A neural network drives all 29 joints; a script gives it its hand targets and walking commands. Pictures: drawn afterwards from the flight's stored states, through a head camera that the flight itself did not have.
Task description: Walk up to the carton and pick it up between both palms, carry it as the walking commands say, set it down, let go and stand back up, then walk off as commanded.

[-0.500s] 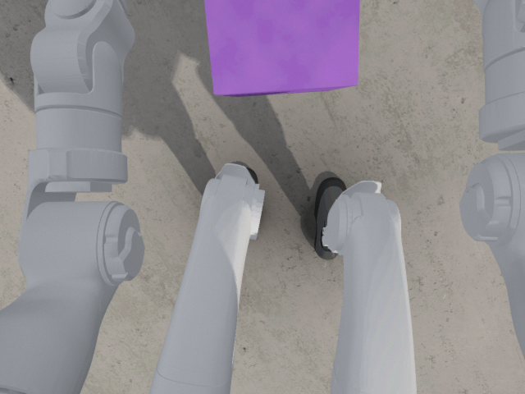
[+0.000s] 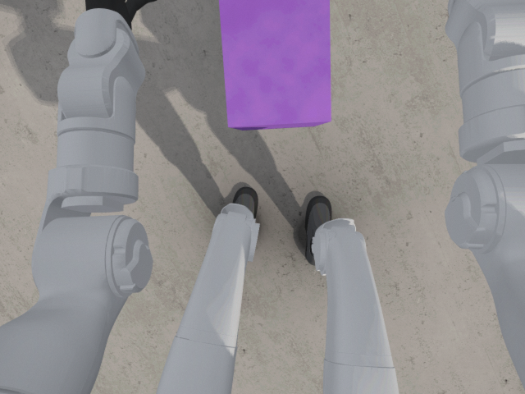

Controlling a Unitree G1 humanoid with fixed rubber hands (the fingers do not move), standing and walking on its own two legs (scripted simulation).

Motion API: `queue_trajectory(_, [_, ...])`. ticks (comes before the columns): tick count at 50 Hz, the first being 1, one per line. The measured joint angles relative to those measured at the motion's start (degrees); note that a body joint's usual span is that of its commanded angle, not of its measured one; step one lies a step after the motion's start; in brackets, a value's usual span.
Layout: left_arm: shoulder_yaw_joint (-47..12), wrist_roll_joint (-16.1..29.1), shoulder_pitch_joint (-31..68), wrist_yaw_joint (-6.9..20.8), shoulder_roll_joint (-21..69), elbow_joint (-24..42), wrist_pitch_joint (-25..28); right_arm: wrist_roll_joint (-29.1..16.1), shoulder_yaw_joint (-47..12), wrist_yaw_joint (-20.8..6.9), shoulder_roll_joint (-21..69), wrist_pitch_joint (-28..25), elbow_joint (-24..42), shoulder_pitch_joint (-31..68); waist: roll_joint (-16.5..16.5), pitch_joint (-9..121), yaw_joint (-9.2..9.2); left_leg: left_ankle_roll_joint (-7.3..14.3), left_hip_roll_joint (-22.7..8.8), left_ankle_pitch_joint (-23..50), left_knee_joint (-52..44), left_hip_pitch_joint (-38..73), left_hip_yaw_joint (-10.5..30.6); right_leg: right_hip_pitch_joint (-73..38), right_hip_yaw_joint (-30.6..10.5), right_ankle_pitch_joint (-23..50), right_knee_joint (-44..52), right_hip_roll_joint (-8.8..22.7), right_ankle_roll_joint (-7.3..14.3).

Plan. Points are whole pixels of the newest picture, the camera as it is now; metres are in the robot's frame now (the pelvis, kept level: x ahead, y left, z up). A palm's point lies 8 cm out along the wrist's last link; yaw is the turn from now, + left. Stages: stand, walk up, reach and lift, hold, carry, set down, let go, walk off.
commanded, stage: let go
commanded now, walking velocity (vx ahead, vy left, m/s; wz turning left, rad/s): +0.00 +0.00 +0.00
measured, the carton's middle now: (276, 69) +0.54 +0.07 -0.52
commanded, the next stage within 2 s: stand in 1.48 s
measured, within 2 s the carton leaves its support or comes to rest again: neither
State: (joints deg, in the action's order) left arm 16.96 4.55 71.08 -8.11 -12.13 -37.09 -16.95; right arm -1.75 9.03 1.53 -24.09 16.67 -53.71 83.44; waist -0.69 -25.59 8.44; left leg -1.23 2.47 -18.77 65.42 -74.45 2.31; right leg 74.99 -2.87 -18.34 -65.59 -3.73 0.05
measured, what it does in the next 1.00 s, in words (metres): rises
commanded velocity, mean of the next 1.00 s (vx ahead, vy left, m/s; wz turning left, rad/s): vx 0.00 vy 0.00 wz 0.00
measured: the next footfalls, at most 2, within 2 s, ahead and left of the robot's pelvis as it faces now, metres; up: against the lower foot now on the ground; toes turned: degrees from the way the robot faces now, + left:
none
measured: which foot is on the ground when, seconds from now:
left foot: down 0.00-1.00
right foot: down 0.00-1.00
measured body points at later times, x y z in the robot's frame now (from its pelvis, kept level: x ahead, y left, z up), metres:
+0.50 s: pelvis +0.09 +0.02 +0.07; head +0.34 +0.01 +0.45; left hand +0.44 +0.25 -0.05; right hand +0.49 -0.15 -0.06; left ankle +0.10 +0.12 -0.62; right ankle +0.10 -0.11 -0.62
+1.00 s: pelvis +0.13 +0.00 +0.12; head +0.20 -0.02 +0.56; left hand +0.29 +0.23 +0.04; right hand +0.33 -0.22 +0.02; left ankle +0.10 +0.12 -0.62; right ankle +0.10 -0.11 -0.62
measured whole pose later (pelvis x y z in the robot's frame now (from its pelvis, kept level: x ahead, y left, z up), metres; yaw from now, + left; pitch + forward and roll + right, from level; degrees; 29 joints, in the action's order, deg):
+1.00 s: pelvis +0.13 +0.00 +0.12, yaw +1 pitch +7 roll +0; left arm 0.6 0.2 -11.9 4.6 -10.9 -25.1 -0.7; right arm 1.9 5.0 -1.2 -10.0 0.8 -27.5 -8.3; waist 1.7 -2.4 2.0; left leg -0.3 1.8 -14.1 24.8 -17.1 4.6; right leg 17.5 -2.5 -14.8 -25.8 -2.2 1.1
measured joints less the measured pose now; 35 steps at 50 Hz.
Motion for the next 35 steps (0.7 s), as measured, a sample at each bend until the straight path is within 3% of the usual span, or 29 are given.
queue_trajectory(6, [2.86, -5.29, -4.88, 2.68, 2.59, -5.07, 3.02, 5.55, 3.79, 0.58, 5.06, -2.38, -2.72, -5.66, -0.2, 13.15, -0.61, 0.03, -0.21, 1.44, -3.78, -4.7, 0.53, 4.32, 0.29, 1.63, 4.41, -0.01, -0.11])
queue_trajectory(13, [1.7, -8.85, -18.61, 8.06, 2.78, -2.87, 5.94, 10.49, 6.13, 4.18, 13.02, -3.67, 5.48, -20.98, -0.21, 19.83, -2.52, 0.91, -0.58, 2.45, -11.17, -0.19, -0.67, 0.09, -1.27, 2.96, 11.78, 0.02, -0.69])
queue_trajectory(18, [-2.21, -8.45, -30.37, 11.08, 2.43, 1.15, 7.99, 9.46, 4.75, 5.91, 15.99, -5.27, 13.12, -34.82, 0.36, 22.13, -2.99, 1.65, -0.57, 2.15, -15.68, 5.98, -1.33, -6.01, -2.14, 2.78, 16.36, 0.27, -1.01])
queue_trajectory(23, [-5.89, -7.57, -40.95, 12.71, 2.26, 3.6, 10.42, 7.89, 3.12, 5.6, 17.2, -7.87, 18.09, -47.35, 1.5, 24.38, -3.04, 2.13, -0.46, 1.86, -19.88, 12.84, -1.05, -13.29, -2.09, 2.59, 21.2, 0.65, -1.17])
queue_trajectory(35, [-12.05, -3.74, -61.03, 12.38, 1.68, 6.24, 15.68, 5.84, 0.27, 1.88, 15.3, -14.43, 20.72, -68.5, 3.58, 27.34, -3.18, 2.07, -0.03, 3.01, -29.51, 29.93, 1.06, -31.28, -0.46, 3.23, 31.54, 1.63, -0.62])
